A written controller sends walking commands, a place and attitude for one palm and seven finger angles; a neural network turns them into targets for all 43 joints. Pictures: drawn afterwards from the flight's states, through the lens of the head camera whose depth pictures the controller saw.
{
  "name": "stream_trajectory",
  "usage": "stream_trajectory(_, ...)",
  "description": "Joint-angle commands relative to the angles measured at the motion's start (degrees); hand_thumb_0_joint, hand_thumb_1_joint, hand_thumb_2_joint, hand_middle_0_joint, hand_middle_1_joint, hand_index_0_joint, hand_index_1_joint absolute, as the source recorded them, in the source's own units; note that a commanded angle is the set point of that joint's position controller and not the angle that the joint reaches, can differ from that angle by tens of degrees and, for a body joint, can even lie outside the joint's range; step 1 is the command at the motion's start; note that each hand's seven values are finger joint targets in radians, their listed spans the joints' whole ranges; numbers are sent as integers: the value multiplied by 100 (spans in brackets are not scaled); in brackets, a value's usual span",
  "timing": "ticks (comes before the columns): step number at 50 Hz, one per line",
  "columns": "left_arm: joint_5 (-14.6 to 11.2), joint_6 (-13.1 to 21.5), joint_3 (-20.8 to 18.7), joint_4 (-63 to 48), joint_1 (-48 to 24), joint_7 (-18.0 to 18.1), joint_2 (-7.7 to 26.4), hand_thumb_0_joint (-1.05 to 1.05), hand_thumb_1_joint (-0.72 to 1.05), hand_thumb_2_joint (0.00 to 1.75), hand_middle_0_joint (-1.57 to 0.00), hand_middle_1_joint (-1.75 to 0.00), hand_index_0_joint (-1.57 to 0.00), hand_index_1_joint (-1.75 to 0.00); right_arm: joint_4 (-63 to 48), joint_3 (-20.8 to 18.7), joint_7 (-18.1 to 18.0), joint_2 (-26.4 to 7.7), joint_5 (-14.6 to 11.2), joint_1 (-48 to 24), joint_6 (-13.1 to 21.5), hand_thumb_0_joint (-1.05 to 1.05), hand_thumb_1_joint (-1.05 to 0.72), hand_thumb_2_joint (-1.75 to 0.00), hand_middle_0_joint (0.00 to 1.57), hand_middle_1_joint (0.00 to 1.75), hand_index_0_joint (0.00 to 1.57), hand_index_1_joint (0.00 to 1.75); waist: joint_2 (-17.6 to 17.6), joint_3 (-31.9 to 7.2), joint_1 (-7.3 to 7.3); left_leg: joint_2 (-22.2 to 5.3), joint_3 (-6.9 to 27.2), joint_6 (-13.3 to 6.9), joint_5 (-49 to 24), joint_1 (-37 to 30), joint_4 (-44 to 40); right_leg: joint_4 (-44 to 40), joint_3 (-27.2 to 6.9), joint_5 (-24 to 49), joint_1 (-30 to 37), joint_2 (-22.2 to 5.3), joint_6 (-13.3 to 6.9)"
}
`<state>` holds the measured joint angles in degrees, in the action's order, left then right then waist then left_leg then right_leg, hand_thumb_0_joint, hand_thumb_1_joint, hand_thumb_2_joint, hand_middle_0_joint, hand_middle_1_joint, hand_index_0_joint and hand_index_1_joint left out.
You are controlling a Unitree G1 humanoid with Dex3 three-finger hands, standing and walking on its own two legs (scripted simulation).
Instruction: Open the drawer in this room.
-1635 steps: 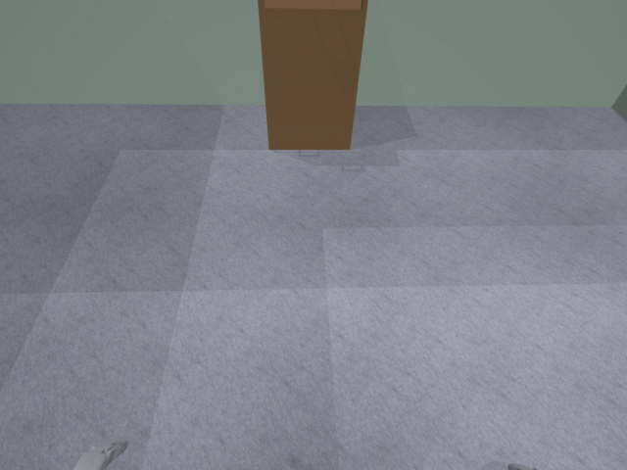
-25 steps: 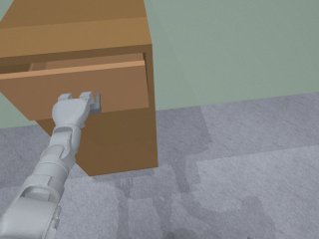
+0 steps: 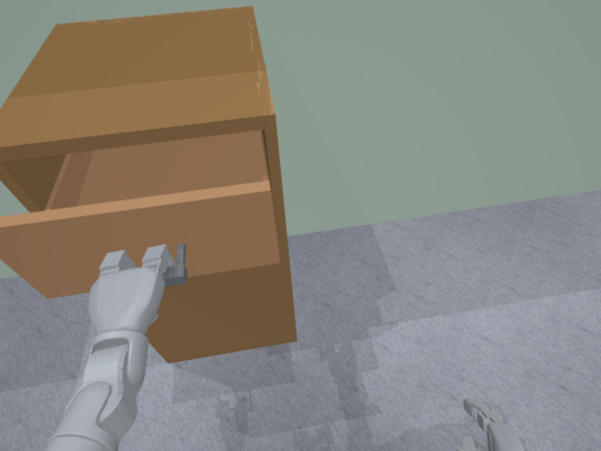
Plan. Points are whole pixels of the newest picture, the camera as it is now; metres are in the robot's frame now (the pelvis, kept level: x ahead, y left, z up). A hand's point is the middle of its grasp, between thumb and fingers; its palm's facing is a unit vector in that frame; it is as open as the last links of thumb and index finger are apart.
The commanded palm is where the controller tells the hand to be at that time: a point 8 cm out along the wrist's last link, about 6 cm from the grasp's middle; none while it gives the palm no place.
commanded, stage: pull the drawer open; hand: left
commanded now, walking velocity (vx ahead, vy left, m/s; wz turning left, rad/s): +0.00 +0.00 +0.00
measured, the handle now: (146, 267) +0.36 +0.25 +0.03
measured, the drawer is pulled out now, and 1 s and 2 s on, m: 0.13 0.25 0.30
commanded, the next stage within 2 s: open the thumb to release the handle in 1.38 s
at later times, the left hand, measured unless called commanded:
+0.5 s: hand (142, 333) +0.27 +0.23 +0.01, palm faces -0.01 -0.05 -1.00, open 5.5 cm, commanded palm +0.23 +0.23 +0.06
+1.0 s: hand (135, 403) +0.19 +0.21 +0.01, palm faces +0.02 -0.11 -0.99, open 5.7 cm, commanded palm +0.13 +0.22 +0.06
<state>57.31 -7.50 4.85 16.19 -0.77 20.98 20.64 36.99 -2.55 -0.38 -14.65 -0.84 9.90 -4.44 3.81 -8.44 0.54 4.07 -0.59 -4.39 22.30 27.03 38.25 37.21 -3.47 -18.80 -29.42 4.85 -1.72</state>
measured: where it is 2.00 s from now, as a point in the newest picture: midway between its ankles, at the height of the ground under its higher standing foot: outside the picture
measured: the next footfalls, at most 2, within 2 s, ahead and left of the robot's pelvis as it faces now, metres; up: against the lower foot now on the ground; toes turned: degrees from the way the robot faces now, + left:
none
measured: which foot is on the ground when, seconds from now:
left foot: down 0.00-1.00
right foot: down 0.00-1.00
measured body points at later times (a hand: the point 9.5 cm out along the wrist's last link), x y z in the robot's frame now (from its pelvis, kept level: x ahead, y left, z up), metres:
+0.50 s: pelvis -0.01 -0.03 +0.00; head +0.02 -0.05 +0.45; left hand +0.27 +0.23 +0.06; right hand +0.18 -0.24 -0.12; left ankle -0.04 +0.07 -0.72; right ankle -0.01 -0.11 -0.72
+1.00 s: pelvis +0.00 -0.02 -0.01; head +0.03 -0.05 +0.44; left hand +0.18 +0.21 +0.06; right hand +0.22 -0.25 -0.10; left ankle -0.04 +0.07 -0.72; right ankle -0.01 -0.11 -0.72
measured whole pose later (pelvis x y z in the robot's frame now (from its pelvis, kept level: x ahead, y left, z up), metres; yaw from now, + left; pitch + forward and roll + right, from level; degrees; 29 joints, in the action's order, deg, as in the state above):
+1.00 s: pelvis +0.00 -0.02 -0.01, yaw -1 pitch +9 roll +0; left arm 58.1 -4.8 4.6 -8.8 30.2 24.1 19.8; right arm 35.0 -1.2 1.3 -14.1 0.5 4.9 -3.7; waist 3.3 -7.9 -3.1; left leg 3.6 -1.4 -3.2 24.9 25.6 41.4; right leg 42.7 -3.9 -22.1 -29.4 5.6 -3.2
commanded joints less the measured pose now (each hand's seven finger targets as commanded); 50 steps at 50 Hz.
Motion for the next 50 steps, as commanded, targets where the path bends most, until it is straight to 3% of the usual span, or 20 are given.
stream_trajectory(1,52,-177,-682,-1640,-34,256,957,0,90,90,-40,-135,-40,-135,-883,-150,-24,-609,9,-651,248,0,-90,-90,20,30,20,30,-41,-1454,-433,-400,394,528,-3791,-1061,-274,-113,143,2276,1078,-178,-119)
stream_trajectory(3,83,-187,-529,-1763,293,243,750,0,90,90,-40,-135,-40,-135,-922,-109,-12,-551,11,-767,254,0,-90,-90,20,30,20,30,-150,-1310,-439,-382,378,534,-3721,-1086,-262,-122,161,2255,1029,-168,-119)
stream_trajectory(4,217,-203,-473,-1554,-864,267,932,0,90,90,-40,-135,-40,-135,-753,-76,-66,-632,19,-738,203,0,-90,-90,20,30,20,30,-238,-1029,-173,-382,434,555,-3381,-1019,-258,-136,195,2027,722,-153,-113)
stream_trajectory(5,301,-199,-449,-1369,-1751,293,1017,0,90,90,-40,-135,-40,-135,-662,-75,-153,-634,33,-705,187,0,-90,-90,20,30,20,30,-256,-833,-46,-369,426,530,-3051,-958,-259,-188,214,1788,531,-154,-115)
stream_trajectory(6,405,-192,-510,-1340,-1662,330,1061,0,90,90,-40,-135,-40,-135,-735,-62,-169,-595,57,-751,211,0,-90,-90,20,30,20,30,-24,-818,-189,-339,409,523,-2854,-945,-310,-201,214,1609,524,-163,-149)
stream_trajectory(8,456,-214,-453,-1152,-1351,328,969,0,90,90,-40,-135,-40,-135,-719,-48,-198,-512,63,-816,201,0,-90,-90,20,30,20,30,-69,-1095,-312,-276,358,536,-2854,-1052,-298,-188,204,1681,740,-158,-177)
stream_trajectory(9,437,-209,-441,-1192,-1443,311,980,0,90,90,-40,-135,-40,-135,-720,-49,-216,-503,60,-822,193,0,-90,-90,20,30,20,30,-98,-1243,-327,-255,352,550,-2851,-1090,-294,-179,189,1741,843,-164,-178)
stream_trajectory(10,423,-184,-403,-1340,-1617,277,1013,0,90,90,-40,-135,-40,-135,-724,-54,-243,-520,67,-867,176,0,-90,-90,20,30,20,30,91,-1457,-337,-232,339,549,-2953,-1208,-280,-190,115,1867,941,-165,-192)
stream_trajectory(13,330,-155,-193,-1145,-1654,161,789,0,90,90,-40,-135,-40,-135,-692,-28,-286,-457,56,-895,186,0,-90,-90,20,30,20,30,-61,-1361,-313,-201,324,529,-2943,-1173,-258,-195,137,1989,964,-185,-171)
stream_trajectory(17,247,-1,-319,-832,-1732,46,902,0,90,90,-40,-135,-40,-135,-683,15,-367,-463,52,-938,205,0,-90,-90,20,30,20,30,-521,-1121,-313,-117,284,389,-2348,-760,-323,-262,14,2071,1171,-224,-136)
stream_trajectory(20,226,132,-545,-709,-1768,29,1122,0,90,90,-40,-135,-40,-135,-661,7,-416,-488,50,-935,237,0,-90,-90,20,30,20,30,-546,-1205,-345,-78,244,325,-2098,-596,-329,-288,-103,2102,1340,-254,-122)
stream_trajectory(25,119,281,-696,-1032,-548,19,1061,0,90,90,-40,-135,-40,-135,-795,-30,-353,-471,53,-1009,312,0,-90,-90,20,30,20,30,-402,-1432,-584,-42,209,319,-2082,-464,-374,-247,-297,2479,1736,-308,-124)
stream_trajectory(26,99,295,-766,-1131,-176,28,1085,0,90,90,-40,-135,-40,-135,-831,-28,-334,-459,41,-1038,328,0,-90,-90,20,30,20,30,-379,-1332,-626,-45,206,323,-2051,-405,-391,-224,-325,2490,1742,-313,-126)
stream_trajectory(27,48,306,-647,-1302,-102,30,939,0,90,90,-40,-135,-40,-135,-844,-31,-313,-474,44,-1066,344,0,-90,-90,20,30,20,30,-384,-1336,-580,-46,198,313,-2027,-398,-375,-222,-346,2602,1733,-326,-107)
stream_trajectory(30,-57,300,-925,-1602,988,65,1022,0,90,90,-40,-135,-40,-135,-931,-44,-235,-488,35,-1160,379,0,-90,-90,20,30,20,30,-490,-1218,-686,-61,201,332,-2013,-256,-399,-182,-418,2836,1861,-349,-97)
stream_trajectory(36,-166,223,-1045,-2669,2525,214,946,0,90,90,-40,-135,-40,-135,-1095,-60,-71,-502,30,-1252,394,0,-90,-90,20,30,20,30,-320,-1043,-732,-110,178,333,-2108,-238,-332,-87,-393,2611,1677,-304,-132)
stream_trajectory(42,-64,126,-806,-3219,3035,432,672,0,90,90,-40,-135,-40,-135,-1119,-80,73,-536,77,-1250,390,0,-90,-90,20,30,20,30,-148,-851,-601,-198,245,336,-2388,-468,-134,31,-248,2217,1058,-194,-167)
stream_trajectory(45,1,125,-866,-3406,3327,540,714,0,90,90,-40,-135,-40,-135,-1130,-64,112,-524,116,-1251,386,0,-90,-90,20,30,20,30,-260,-1007,-608,-200,281,347,-2630,-530,-10,141,-283,2445,1062,-173,-170)
stream_trajectory(48,16,168,-780,-3494,3866,596,596,0,90,90,-40,-135,-40,-135,-1173,-11,165,-458,105,-1282,390,0,-90,-90,20,30,20,30,-383,-907,-653,-215,302,365,-2708,-511,75,245,-250,2430,954,-162,-151)
stream_trajectory(50,19,194,-749,-3764,3959,592,588,0,90,90,-40,-135,-40,-135,-1209,1,197,-460,121,-1299,364,0,-90,-90,20,30,20,30,-320,-972,-657,-229,327,378,-2929,-599,121,282,-270,2591,947,-169,-158)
